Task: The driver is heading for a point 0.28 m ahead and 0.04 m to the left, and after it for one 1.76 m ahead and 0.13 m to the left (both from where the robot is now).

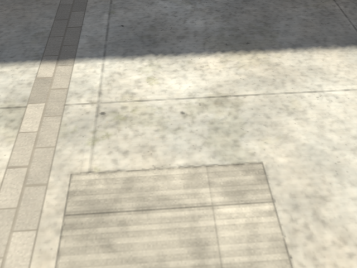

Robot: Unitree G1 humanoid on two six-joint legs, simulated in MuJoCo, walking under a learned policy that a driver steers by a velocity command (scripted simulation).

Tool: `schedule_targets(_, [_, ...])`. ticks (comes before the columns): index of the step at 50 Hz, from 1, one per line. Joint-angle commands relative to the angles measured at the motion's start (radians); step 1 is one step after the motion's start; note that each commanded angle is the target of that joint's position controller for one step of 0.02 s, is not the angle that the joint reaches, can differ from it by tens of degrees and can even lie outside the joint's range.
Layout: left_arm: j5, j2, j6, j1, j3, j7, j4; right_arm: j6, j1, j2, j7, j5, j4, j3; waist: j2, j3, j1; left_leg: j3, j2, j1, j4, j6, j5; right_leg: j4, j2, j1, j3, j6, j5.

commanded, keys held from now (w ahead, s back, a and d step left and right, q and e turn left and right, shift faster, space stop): no key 0.14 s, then w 0.86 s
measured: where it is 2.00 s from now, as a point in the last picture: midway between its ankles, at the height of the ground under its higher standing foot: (172, 168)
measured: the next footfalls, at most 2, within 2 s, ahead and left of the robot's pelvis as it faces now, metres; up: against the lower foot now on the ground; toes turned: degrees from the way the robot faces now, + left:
left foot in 0.90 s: +0.49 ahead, +0.17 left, +0.00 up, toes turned +3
right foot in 1.52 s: +0.81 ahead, -0.06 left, +0.00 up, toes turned -2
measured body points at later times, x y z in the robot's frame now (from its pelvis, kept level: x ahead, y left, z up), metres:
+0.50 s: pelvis +0.09 -0.03 +0.01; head +0.09 -0.02 +0.46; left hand +0.20 +0.23 -0.11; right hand +0.10 -0.28 -0.13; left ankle -0.08 +0.12 -0.67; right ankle +0.09 -0.12 -0.73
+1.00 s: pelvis +0.34 +0.07 +0.00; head +0.37 +0.09 +0.44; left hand +0.34 +0.34 -0.15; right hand +0.49 -0.19 -0.11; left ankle +0.45 +0.17 -0.73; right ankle +0.17 -0.10 -0.63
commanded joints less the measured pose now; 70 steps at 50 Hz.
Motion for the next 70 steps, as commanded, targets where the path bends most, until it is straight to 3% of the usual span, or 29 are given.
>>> schedule_targets(1, [-0.004, 0.094, -0.007, -0.043, 0.015, 0.005, -0.024, -0.01, 0.047, -0.085, -0.002, -0.001, -0.014, -0.008, 0.004, -0.038, 0.005, -0.02, 0.038, -0.212, -0.156, 0.047, 0.142, -0.063, -0.042, 0.231, 0.045, -0.041, 0.1])
schedule_targets(8, [-0.006, 0.09, 0.0, 0.002, 0.012, 0.006, 0.042, -0.007, 0.111, -0.068, -0.002, -0.002, 0.041, 0.01, 0.007, -0.034, 0.007, -0.01, 0.029, -0.198, -0.19, 0.049, 0.055, -0.091, -0.031, 0.236, 0.04, -0.04, -0.031])
schedule_targets(9, [-0.004, 0.143, -0.04, 0.023, 0.039, -0.072, 0.019, -0.041, 0.095, -0.149, 0.104, 0.029, 0.005, -0.022, -0.102, -0.006, 0.035, -0.052, 0.05, -0.257, -0.252, 0.039, -0.237, -0.237, -0.071, 0.225, 0.106, 0.011, -0.29])
schedule_targets(10, [-0.004, 0.164, -0.049, -0.013, 0.051, -0.093, 0.009, -0.047, 0.093, -0.187, 0.147, 0.015, 0.01, -0.049, -0.072, 0.044, 0.004, -0.051, 0.055, -0.244, -0.265, 0.06, -0.247, -0.251, -0.073, 0.177, 0.136, 0.016, -0.396])
schedule_targets(11, [0.005, 0.177, -0.053, -0.025, 0.064, -0.086, -0.009, -0.051, 0.112, -0.178, 0.153, -0.002, 0.013, -0.061, -0.02, 0.039, -0.013, -0.065, 0.079, -0.2, -0.274, 0.095, -0.25, -0.235, -0.071, 0.14, 0.142, 0.003, -0.45])
schedule_targets(14, [0.042, 0.095, -0.059, -0.12, 0.055, -0.043, -0.069, -0.088, 0.149, -0.12, 0.091, -0.025, 0.021, -0.07, 0.125, 0.076, -0.079, -0.259, 0.256, 0.048, -0.398, 0.263, -0.185, -0.093, 0.012, -0.117, 0.037, 0.0, -0.177])
schedule_targets(16, [0.063, 0.052, -0.073, -0.163, 0.043, -0.029, -0.129, -0.084, 0.065, -0.148, 0.068, -0.018, -0.021, -0.08, 0.175, 0.088, -0.058, -0.294, 0.347, 0.078, -0.457, 0.285, -0.103, -0.003, -0.001, -0.126, 0.025, -0.037, -0.148])
schedule_targets(18, [0.048, 0.091, -0.078, -0.055, 0.059, -0.031, -0.11, -0.071, 0.016, -0.155, 0.054, -0.003, -0.052, -0.08, 0.127, 0.089, 0.0, -0.177, 0.277, 0.023, -0.445, 0.222, -0.056, -0.084, 0.034, 0.066, -0.029, -0.077, -0.148])
schedule_targets(21, [0.018, 0.132, -0.103, 0.091, 0.075, -0.037, -0.069, -0.048, 0.077, -0.137, 0.059, -0.044, -0.04, -0.065, 0.05, 0.009, 0.064, -0.035, 0.143, -0.122, -0.19, 0.167, 0.24, -0.11, 0.024, 0.394, 0.028, -0.112, -0.04])
schedule_targets(22, [0.025, 0.156, -0.105, 0.281, 0.073, -0.03, -0.023, -0.053, 0.11, -0.103, 0.081, -0.063, -0.048, -0.056, -0.08, -0.127, 0.107, 0.049, 0.046, -0.275, 0.077, 0.101, 0.225, -0.122, -0.096, 0.614, 0.26, -0.222, -0.038])
schedule_targets(23, [0.055, 0.18, -0.109, 0.541, 0.075, -0.031, 0.042, -0.059, 0.092, -0.064, 0.097, -0.079, -0.066, -0.045, -0.23, -0.178, 0.204, -0.026, -0.056, -0.484, 0.406, 0.062, -0.117, -0.301, -0.288, 0.788, 0.607, -0.352, -0.122])
schedule_targets(24, [0.098, 0.196, -0.133, 0.606, 0.066, -0.032, 0.06, -0.075, -0.017, -0.078, 0.111, -0.071, -0.088, -0.057, -0.167, -0.021, 0.236, -0.21, -0.063, -0.686, 0.691, 0.114, -0.138, -0.382, -0.356, 0.714, 0.706, -0.34, -0.209])
schedule_targets(26, [0.094, 0.11, -0.136, 0.39, 0.031, -0.045, 0.019, -0.097, -0.043, -0.07, 0.107, -0.073, -0.07, -0.055, -0.078, 0.057, 0.119, -0.228, 0.003, -0.685, 0.823, 0.202, 0.071, -0.395, -0.297, 0.495, 0.476, -0.27, -0.26])
schedule_targets(28, [0.082, 0.043, -0.115, 0.278, 0.005, -0.051, -0.02, -0.083, -0.039, -0.027, 0.103, -0.081, -0.068, -0.041, -0.009, 0.059, 0.053, -0.167, 0.075, -0.627, 0.787, 0.191, 0.15, -0.441, -0.262, 0.374, 0.325, -0.252, -0.149])
schedule_targets(32, [0.078, 0.024, -0.117, 0.291, -0.015, -0.034, -0.006, -0.053, -0.122, -0.011, 0.116, -0.068, -0.13, -0.021, -0.011, 0.085, 0.044, -0.097, 0.159, -0.659, 0.564, 0.127, 0.247, -0.513, -0.214, 0.295, 0.177, -0.235, -0.026])
schedule_targets(33, [-0.036, 0.145, -0.118, 0.299, 0.01, -0.017, 0.025, -0.073, -0.252, -0.11, 0.074, 0.083, -0.195, -0.052, 0.007, 0.121, 0.038, -0.085, 0.152, -0.734, 0.499, 0.05, 0.26, -0.526, -0.222, 0.349, 0.233, -0.207, 0.09])
schedule_targets(37, [-0.022, 0.161, -0.104, 0.328, 0.017, 0.004, 0.038, -0.06, -0.313, -0.084, 0.067, 0.046, -0.216, -0.036, -0.06, 0.106, 0.059, -0.036, 0.112, -0.553, 0.183, -0.034, 0.43, -0.537, -0.182, 0.292, 0.089, -0.156, 0.114])
schedule_targets(41, [-0.042, 0.161, -0.095, 0.364, 0.03, 0.004, 0.052, -0.044, -0.352, -0.099, 0.082, 0.043, -0.221, -0.048, -0.062, 0.112, 0.033, -0.043, 0.08, -0.44, 0.058, 0.027, 0.485, -0.516, -0.221, 0.366, 0.047, -0.146, 0.171])
schedule_targets(43, [-0.014, 0.194, -0.079, 0.332, 0.043, 0.006, 0.029, -0.052, -0.269, -0.15, 0.088, 0.04, -0.175, -0.069, -0.092, 0.035, -0.018, -0.017, 0.034, -0.34, 0.021, 0.055, 0.434, -0.373, -0.221, 0.442, 0.036, -0.117, 0.361])
schedule_targets(45, [0.005, 0.162, -0.058, 0.344, 0.032, 0.006, 0.025, -0.043, 0.032, -0.219, 0.075, 0.044, -0.087, -0.111, -0.075, -0.14, -0.165, 0.022, -0.015, 0.034, 0.061, 0.113, 0.346, 0.023, -0.164, 0.319, -0.014, -0.066, 0.524])
schedule_targets(46, [0.016, 0.081, -0.053, 0.395, 0.007, 0.001, 0.003, -0.035, 0.179, -0.316, 0.064, 0.026, -0.045, -0.128, 0.148, -0.271, -0.168, -0.259, 0.185, 0.306, 0.021, 0.184, 0.225, 0.403, -0.058, 0.066, -0.042, -0.014, 0.192])
schedule_targets(47, [-0.008, -0.052, -0.082, 0.517, -0.029, -0.013, -0.002, -0.044, 0.217, -0.338, 0.087, 0.012, -0.027, -0.12, 0.427, -0.434, -0.085, -0.765, 0.347, 0.442, -0.245, 0.316, -0.085, 0.715, 0.099, -0.151, 0.086, 0.006, -0.444])
schedule_targets(48, [-0.041, 0.055, -0.102, 0.431, -0.005, -0.018, -0.004, -0.06, 0.138, -0.222, 0.098, 0.012, -0.035, -0.09, 0.269, -0.356, -0.097, -0.78, 0.321, 0.361, -0.331, 0.272, -0.166, 0.847, 0.049, -0.25, 0.186, -0.024, -0.401])
schedule_targets(49, [-0.061, 0.126, -0.112, 0.323, 0.011, -0.01, -0.042, -0.075, 0.032, -0.172, 0.106, 0.016, -0.058, -0.074, 0.185, -0.202, -0.076, -0.642, 0.312, 0.221, -0.326, 0.234, -0.077, 0.859, -0.01, -0.327, 0.147, -0.057, -0.32])
schedule_targets(51, [-0.034, 0.13, -0.113, 0.248, 0.019, -0.001, -0.067, -0.09, -0.102, -0.152, 0.106, -0.001, -0.068, -0.06, 0.052, -0.115, -0.006, -0.42, 0.25, -0.016, -0.34, 0.195, 0.154, 0.741, -0.118, -0.236, 0.141, -0.071, -0.105])
schedule_targets(53, [-0.028, 0.111, -0.082, 0.3, 0.028, -0.006, -0.048, -0.098, -0.097, -0.119, 0.105, -0.014, -0.053, -0.047, 0.072, -0.101, 0.035, -0.331, 0.218, -0.091, -0.382, 0.206, 0.239, 0.681, -0.149, -0.162, 0.145, -0.074, -0.056])
schedule_targets(57, [-0.007, 0.129, -0.05, 0.19, 0.041, 0.004, -0.091, -0.101, -0.028, -0.169, 0.085, -0.007, -0.022, -0.05, 0.033, -0.01, 0.017, -0.235, 0.205, -0.132, -0.451, 0.253, 0.291, 0.532, -0.162, -0.295, 0.118, -0.037, 0.047])
schedule_targets(64, [-0.002, 0.111, -0.061, -0.031, 0.039, -0.018, -0.151, -0.074, 0.099, -0.191, 0.052, 0.004, 0.01, -0.047, 0.047, 0.025, -0.048, -0.128, 0.184, -0.052, -0.467, 0.223, 0.339, 0.162, -0.11, -0.357, 0.059, 0.021, 0.324])
schedule_targets(70, [-0.013, 0.107, -0.077, -0.159, 0.022, -0.059, -0.205, -0.051, 0.176, -0.194, 0.044, 0.018, 0.054, -0.057, 0.051, 0.072, -0.073, -0.087, 0.229, 0.12, -0.403, 0.205, 0.389, 0.003, -0.089, -0.375, 0.057, -0.015, 0.24])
